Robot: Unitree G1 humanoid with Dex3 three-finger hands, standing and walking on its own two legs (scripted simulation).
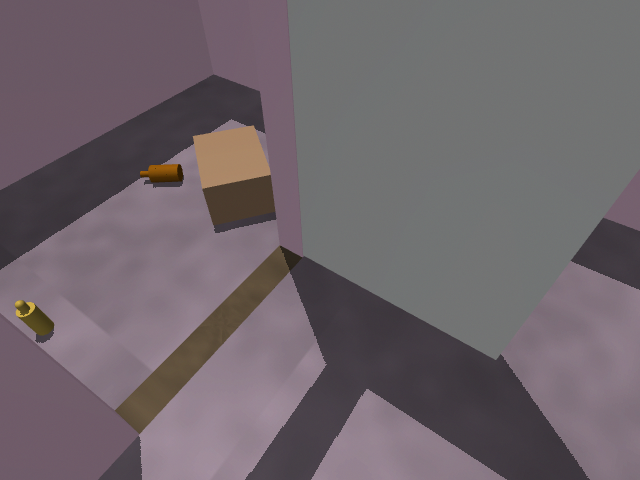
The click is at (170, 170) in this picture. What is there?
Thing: lying bottle
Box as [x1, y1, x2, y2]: [140, 164, 182, 182]
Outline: 182,170 179,164 150,165 147,171 140,171 140,175 148,176 152,182 180,181 182,178
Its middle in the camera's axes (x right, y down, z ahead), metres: -0.78 -0.31 +1.90
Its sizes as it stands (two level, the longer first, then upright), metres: 0.185 0.083 0.083
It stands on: the floor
